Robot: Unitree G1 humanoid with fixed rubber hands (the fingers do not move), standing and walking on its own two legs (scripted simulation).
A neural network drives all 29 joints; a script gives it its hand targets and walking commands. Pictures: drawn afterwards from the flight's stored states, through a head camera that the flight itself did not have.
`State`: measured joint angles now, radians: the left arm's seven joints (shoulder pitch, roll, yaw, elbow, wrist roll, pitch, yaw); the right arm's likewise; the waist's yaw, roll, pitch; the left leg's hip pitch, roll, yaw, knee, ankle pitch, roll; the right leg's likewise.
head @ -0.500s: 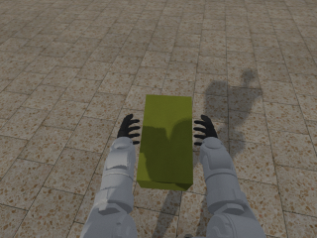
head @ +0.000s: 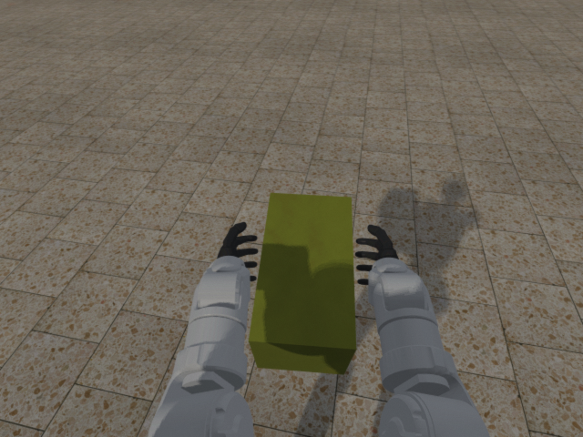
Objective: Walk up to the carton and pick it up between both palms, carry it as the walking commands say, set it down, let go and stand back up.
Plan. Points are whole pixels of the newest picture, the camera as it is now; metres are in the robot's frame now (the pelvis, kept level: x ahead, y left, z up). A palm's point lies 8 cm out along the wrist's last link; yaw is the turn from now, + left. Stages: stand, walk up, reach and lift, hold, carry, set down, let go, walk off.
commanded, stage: reach and lift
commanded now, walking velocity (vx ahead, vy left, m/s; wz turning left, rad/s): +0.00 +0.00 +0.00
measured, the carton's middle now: (305, 280) +0.37 +0.00 -0.02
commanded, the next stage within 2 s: hold in 0.82 s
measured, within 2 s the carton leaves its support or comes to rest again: neither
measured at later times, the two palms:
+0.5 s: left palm (231, 272) +0.32 +0.11 +0.07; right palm (388, 274) +0.32 -0.12 +0.06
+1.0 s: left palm (228, 278) +0.31 +0.11 +0.07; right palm (390, 278) +0.31 -0.12 +0.07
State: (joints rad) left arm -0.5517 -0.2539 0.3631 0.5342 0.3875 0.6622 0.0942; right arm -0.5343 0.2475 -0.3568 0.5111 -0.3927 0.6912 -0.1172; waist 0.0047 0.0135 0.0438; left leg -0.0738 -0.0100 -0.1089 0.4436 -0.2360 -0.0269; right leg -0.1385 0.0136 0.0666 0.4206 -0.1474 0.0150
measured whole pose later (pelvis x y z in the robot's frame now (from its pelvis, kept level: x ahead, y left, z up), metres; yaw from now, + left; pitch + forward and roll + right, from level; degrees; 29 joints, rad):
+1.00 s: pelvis -0.01 +0.00 +0.00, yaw +0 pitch -9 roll +0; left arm -0.50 -0.23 0.30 0.50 0.36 0.71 0.09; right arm -0.49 0.23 -0.31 0.48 -0.36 0.73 -0.11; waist 0.00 0.01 0.03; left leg -0.05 -0.01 -0.10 0.44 -0.23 -0.03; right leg -0.12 0.02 0.07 0.41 -0.14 0.02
